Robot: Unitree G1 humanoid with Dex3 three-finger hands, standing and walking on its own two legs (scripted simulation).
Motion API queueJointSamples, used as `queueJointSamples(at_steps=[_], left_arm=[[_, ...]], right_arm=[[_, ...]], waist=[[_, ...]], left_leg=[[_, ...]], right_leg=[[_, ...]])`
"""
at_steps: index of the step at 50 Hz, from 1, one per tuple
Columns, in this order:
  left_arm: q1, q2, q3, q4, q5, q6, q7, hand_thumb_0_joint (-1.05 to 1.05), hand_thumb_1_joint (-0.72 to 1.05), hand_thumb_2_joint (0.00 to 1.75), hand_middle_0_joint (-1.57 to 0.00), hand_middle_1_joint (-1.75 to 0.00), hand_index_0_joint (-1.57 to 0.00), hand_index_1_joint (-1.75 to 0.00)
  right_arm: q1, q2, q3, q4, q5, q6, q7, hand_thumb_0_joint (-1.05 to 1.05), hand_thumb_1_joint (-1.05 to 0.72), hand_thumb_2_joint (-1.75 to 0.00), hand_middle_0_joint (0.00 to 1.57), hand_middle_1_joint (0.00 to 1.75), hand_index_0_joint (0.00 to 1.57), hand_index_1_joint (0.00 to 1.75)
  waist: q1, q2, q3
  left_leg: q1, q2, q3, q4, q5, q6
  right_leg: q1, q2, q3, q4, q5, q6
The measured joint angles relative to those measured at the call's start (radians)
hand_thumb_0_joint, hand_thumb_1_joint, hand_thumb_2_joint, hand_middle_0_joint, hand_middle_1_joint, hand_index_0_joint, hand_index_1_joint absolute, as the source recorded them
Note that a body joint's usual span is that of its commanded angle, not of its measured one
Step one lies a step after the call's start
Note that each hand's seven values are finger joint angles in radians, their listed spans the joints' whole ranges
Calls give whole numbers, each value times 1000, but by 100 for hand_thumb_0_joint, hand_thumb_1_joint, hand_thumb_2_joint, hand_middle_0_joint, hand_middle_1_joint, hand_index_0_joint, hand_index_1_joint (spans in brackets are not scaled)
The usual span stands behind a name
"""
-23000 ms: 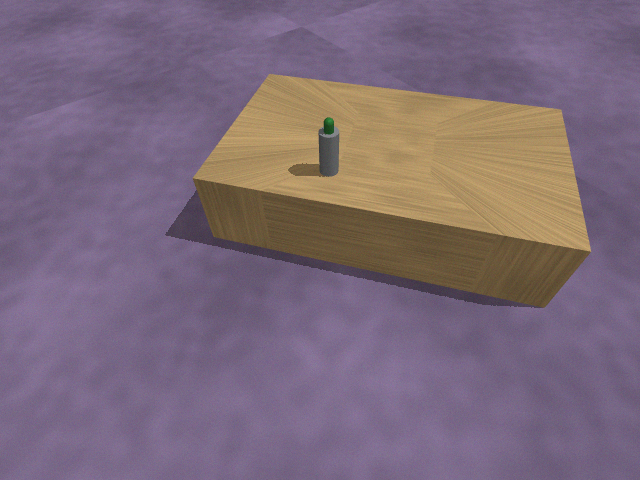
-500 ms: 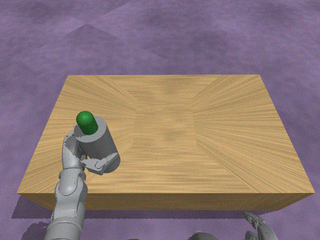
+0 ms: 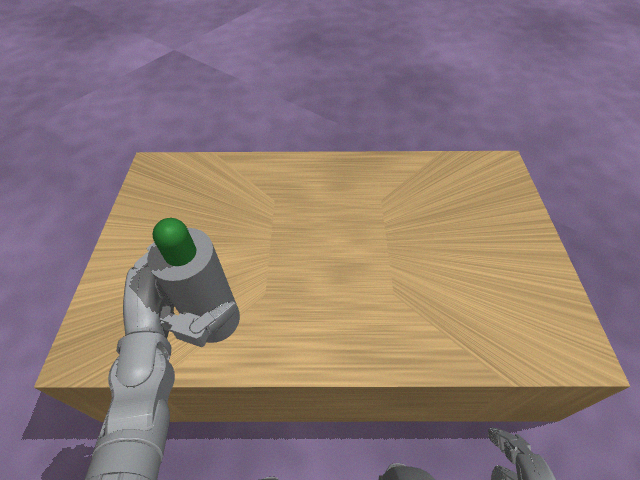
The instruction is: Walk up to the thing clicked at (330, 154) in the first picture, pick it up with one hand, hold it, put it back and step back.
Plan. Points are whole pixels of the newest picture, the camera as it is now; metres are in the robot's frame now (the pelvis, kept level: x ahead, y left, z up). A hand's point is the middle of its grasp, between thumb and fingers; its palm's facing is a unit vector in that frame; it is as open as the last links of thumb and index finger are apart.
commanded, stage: crouch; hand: left
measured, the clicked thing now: (195, 280) +0.34 +0.16 +0.07
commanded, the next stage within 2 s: lower in 1.40 s
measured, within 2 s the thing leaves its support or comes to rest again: neither
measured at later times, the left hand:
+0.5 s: hand (216, 291) +0.40 +0.18 -0.08, palm faces +0.12 -0.99 -0.02, open 10.0 cm
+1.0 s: hand (229, 285) +0.47 +0.18 -0.17, palm faces +0.12 -0.99 -0.01, open 9.9 cm
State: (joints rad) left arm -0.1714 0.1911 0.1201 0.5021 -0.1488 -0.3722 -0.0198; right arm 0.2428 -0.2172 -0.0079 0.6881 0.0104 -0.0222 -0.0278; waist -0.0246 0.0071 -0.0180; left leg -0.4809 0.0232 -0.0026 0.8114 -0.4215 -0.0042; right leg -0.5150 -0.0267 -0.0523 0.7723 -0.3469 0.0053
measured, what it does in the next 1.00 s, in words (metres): lowers itself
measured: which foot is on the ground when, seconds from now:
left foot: down 0.00-1.00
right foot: down 0.00-1.00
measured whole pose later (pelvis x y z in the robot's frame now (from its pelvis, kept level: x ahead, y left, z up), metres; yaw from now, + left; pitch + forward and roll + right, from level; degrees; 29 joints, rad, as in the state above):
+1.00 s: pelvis -0.05 +0.00 -0.17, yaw -2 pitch +32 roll -3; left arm -0.88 0.45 0.42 1.19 -0.05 -0.58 -0.09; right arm 0.26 -0.25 0.02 0.71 -0.06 0.00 0.04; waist -0.18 0.02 -0.16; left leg -1.56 0.03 -0.05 1.64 -0.65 0.00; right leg -1.58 -0.04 -0.07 1.56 -0.54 -0.01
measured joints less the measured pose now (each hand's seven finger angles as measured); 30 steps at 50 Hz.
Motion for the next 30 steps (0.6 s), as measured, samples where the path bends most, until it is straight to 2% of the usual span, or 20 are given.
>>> queueJointSamples(at_steps=[6, 12, 16, 23, 30], left_arm=[[-25, 2, 10, 45, -5, -7, -9, -2, -46, 111, -73, -111, -75, -111], [-107, 8, 37, 171, -2, -68, -29, -2, -46, 110, -74, -109, -76, -109], [-204, 27, 75, 286, 4, -136, -44, -2, -46, 110, -74, -108, -77, -108], [-395, 99, 147, 484, 14, -238, -62, -2, -46, 110, -75, -108, -77, -108], [-538, 164, 207, 599, 35, -250, -82, -2, -46, 110, -75, -107, -77, -107]], right_arm=[[-3, -1, -1, -3, -2, -5, 6, 1, -92, -91, 20, 30, 21, 30], [-19, -3, -5, 1, -14, -18, 20, 1, -90, -90, 20, 30, 21, 30], [-25, -12, -9, -2, -28, -30, 34, 1, -90, -90, 20, 30, 21, 30], [-1, -35, -1, -7, -51, -22, 47, 1, -90, -90, 20, 30, 21, 30], [19, -40, 9, 16, -61, 9, 53, 1, -91, -91, 20, 30, 21, 30]], waist=[[-2, 2, -3], [-12, -12, -6], [-27, -23, -17], [-70, -26, -79], [-99, -3, -110]], left_leg=[[-16, 0, -2, 8, 2, 0], [-111, -2, -5, 69, -9, 0], [-253, -2, -10, 172, -36, -2], [-572, -2, -26, 429, -117, -8], [-793, 1, -32, 614, -174, -7]], right_leg=[[-15, -1, -1, 6, 2, 0], [-109, -4, -3, 67, -9, -3], [-249, -6, -5, 169, -35, -7], [-566, -11, -12, 418, -111, -13], [-786, -12, -11, 594, -161, -17]])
